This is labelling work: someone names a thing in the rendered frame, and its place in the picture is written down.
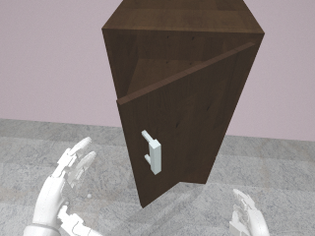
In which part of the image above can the cupboard door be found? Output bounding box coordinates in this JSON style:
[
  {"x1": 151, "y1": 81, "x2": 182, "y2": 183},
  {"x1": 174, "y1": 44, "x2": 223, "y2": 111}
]
[{"x1": 116, "y1": 41, "x2": 256, "y2": 208}]

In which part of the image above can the handle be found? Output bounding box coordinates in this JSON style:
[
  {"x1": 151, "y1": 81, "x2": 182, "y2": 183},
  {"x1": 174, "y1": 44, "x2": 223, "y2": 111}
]
[{"x1": 142, "y1": 130, "x2": 161, "y2": 175}]

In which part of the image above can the left robot forearm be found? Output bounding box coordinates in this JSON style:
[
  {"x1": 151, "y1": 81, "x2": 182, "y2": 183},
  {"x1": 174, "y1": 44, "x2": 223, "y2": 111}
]
[{"x1": 23, "y1": 224, "x2": 61, "y2": 236}]

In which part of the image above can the left robot hand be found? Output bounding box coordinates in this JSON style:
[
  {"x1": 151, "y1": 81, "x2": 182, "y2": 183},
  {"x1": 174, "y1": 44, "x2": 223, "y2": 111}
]
[{"x1": 32, "y1": 137, "x2": 104, "y2": 236}]

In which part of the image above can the right robot hand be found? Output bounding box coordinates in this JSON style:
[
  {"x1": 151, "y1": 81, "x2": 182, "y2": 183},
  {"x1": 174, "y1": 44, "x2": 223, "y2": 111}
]
[{"x1": 229, "y1": 189, "x2": 270, "y2": 236}]

